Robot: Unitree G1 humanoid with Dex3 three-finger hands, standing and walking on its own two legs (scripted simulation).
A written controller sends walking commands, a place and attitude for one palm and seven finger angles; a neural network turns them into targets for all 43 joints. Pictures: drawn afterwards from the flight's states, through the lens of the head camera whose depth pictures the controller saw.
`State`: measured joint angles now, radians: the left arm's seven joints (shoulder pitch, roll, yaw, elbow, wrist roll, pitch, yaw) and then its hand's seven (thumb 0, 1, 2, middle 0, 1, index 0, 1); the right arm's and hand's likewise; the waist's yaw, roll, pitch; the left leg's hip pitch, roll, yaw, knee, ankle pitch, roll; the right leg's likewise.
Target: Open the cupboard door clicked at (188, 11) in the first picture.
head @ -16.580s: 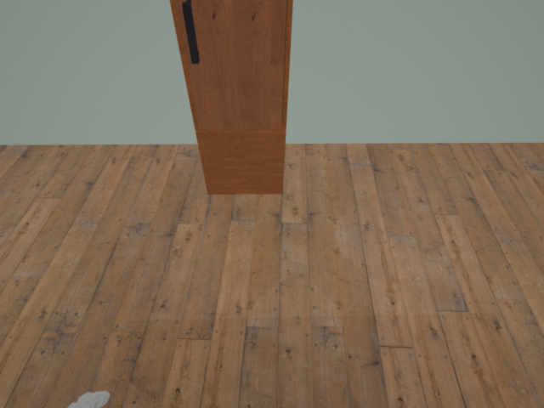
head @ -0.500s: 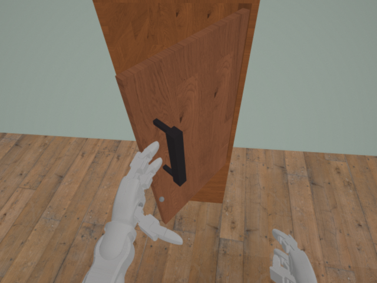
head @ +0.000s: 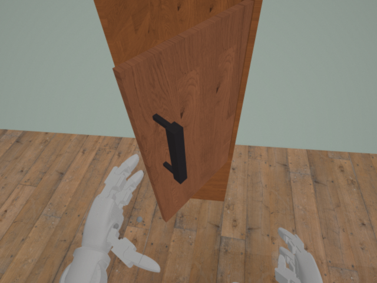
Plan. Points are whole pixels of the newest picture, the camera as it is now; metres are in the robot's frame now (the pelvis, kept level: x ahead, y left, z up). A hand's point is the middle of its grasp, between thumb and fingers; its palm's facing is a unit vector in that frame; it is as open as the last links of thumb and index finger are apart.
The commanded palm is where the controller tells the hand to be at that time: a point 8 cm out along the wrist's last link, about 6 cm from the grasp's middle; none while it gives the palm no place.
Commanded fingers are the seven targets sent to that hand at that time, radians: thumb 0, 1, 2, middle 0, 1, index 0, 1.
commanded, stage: draw the hand back to the body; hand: left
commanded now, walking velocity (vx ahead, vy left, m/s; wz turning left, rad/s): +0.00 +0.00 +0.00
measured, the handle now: (170, 150) +0.37 +0.07 +0.09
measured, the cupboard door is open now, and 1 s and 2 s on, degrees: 53 53 53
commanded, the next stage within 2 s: step back with the hand held close in 1.56 s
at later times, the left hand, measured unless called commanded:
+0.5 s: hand (86, 224) +0.19 +0.17 +0.13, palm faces -0.03 -0.99 -0.09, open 16.1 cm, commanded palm +0.16 +0.23 +0.14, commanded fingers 0.00 -0.25 0.41 -0.16 -0.30 -0.16 -0.30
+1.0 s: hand (19, 198) +0.21 +0.25 +0.18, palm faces +0.34 -0.85 -0.40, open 11.2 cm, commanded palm +0.16 +0.30 +0.20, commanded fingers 0.00 0.62 0.78 -0.19 -0.30 -0.19 -0.30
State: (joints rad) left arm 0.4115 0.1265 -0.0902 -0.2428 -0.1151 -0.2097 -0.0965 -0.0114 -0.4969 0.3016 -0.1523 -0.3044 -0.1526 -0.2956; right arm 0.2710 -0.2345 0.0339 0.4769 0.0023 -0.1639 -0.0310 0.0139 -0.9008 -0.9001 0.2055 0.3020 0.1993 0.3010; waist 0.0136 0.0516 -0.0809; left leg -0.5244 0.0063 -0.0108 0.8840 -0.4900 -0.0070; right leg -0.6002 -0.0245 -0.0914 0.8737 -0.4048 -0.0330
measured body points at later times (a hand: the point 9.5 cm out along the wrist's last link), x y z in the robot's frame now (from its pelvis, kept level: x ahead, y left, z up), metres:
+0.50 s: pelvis +0.00 +0.01 +0.01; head -0.01 +0.00 +0.46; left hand +0.19 +0.22 +0.14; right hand +0.19 -0.20 -0.05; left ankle -0.03 +0.12 -0.69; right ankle +0.02 -0.10 -0.70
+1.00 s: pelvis +0.01 +0.03 +0.05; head +0.00 +0.01 +0.49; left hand +0.18 +0.30 +0.20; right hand +0.19 -0.19 -0.04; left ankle -0.03 +0.13 -0.70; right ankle +0.02 -0.10 -0.70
